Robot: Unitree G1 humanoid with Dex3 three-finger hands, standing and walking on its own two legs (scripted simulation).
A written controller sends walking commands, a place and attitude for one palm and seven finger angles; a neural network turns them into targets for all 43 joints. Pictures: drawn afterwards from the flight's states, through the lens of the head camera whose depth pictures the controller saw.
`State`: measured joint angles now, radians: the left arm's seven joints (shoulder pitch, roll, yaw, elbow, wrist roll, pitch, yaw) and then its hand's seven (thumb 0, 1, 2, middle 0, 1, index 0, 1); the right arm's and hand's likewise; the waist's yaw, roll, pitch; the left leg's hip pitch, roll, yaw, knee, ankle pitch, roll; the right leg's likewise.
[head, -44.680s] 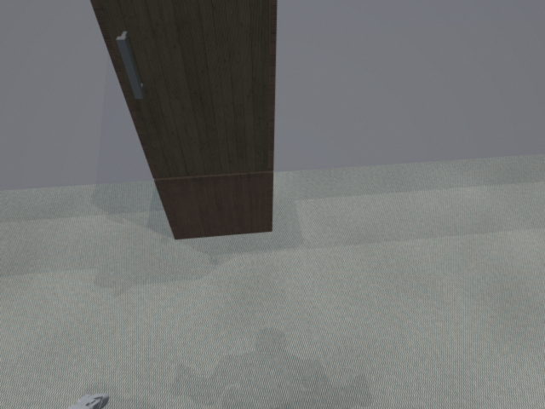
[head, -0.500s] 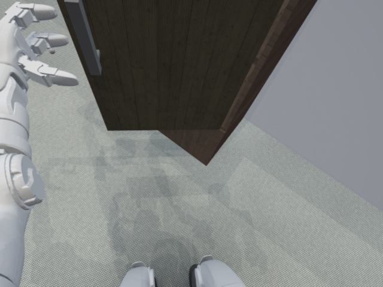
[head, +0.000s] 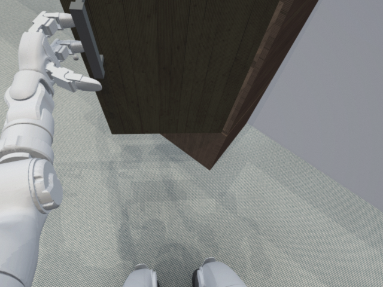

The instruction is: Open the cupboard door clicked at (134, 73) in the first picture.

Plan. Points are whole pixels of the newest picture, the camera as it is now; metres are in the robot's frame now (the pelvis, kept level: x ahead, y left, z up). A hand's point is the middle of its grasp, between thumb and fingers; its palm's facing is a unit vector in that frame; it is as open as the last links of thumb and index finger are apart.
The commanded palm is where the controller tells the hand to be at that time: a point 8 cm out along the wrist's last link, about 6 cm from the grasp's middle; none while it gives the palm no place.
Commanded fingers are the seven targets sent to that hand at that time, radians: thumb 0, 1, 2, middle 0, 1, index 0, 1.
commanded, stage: slide the fingers in behind the handle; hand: left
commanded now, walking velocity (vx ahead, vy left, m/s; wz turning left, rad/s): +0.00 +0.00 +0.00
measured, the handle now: (91, 38) +0.59 +0.14 +0.12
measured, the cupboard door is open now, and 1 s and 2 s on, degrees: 41 41 45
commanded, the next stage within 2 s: close the thumb around the handle in 0.78 s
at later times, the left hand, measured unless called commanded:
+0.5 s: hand (91, 57) +0.54 +0.14 +0.11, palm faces -0.04 -1.00 +0.00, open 13.9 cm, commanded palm +0.53 +0.18 +0.11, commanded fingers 0.00 -0.50 0.30 -0.30 -1.20 -0.30 -1.20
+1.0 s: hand (92, 56) +0.55 +0.14 +0.11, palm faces -0.04 -1.00 +0.00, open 13.5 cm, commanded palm +0.53 +0.18 +0.11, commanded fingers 0.00 -0.11 0.47 -0.33 -1.24 -0.33 -1.24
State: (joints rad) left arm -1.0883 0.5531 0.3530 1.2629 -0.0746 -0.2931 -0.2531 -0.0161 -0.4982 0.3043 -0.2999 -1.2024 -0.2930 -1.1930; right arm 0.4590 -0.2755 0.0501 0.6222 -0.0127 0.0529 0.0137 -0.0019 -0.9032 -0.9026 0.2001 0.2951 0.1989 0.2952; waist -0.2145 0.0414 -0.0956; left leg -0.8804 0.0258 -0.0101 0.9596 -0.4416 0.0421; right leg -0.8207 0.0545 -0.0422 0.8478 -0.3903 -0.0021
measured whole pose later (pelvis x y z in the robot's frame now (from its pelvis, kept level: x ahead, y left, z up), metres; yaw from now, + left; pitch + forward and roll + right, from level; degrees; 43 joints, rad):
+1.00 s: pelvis +0.00 -0.01 +0.00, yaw +1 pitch +22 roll -4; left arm -1.14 0.51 0.32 1.29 -0.06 -0.30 -0.17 -0.02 -0.45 0.33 -0.31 -1.21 -0.32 -1.23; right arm 0.46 -0.28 0.04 0.63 -0.02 0.03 0.02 0.00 -0.90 -0.90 0.20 0.29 0.20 0.30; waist -0.22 0.05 -0.09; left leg -0.90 0.02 -0.02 0.96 -0.44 0.03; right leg -0.85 0.05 -0.05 0.87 -0.40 -0.01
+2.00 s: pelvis +0.00 -0.01 +0.01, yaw -1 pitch +19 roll -2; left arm -0.91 0.41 0.33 1.09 -0.11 -0.31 -0.18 0.00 0.74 0.79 -0.35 -1.34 -0.35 -1.34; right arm 0.48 -0.28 0.02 0.60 0.00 0.06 0.02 0.00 -0.90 -0.90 0.20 0.29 0.20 0.29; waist -0.18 0.05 -0.11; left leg -0.80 0.03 0.03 0.90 -0.43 0.03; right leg -0.78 0.06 0.00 0.84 -0.39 -0.01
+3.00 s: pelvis +0.01 -0.05 +0.03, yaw +4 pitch +4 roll +0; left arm -0.04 -0.10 -0.28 0.14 0.03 -0.05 0.56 -0.02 0.68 0.79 -0.35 -1.33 -0.36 -1.33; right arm 0.18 -0.20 0.01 0.59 -0.04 0.06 0.02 0.01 -0.91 -0.90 0.20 0.29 0.19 0.29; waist -0.02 0.05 -0.07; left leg -0.43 0.01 -0.04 0.74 -0.38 -0.02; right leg -0.41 0.04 -0.07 0.73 -0.40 -0.06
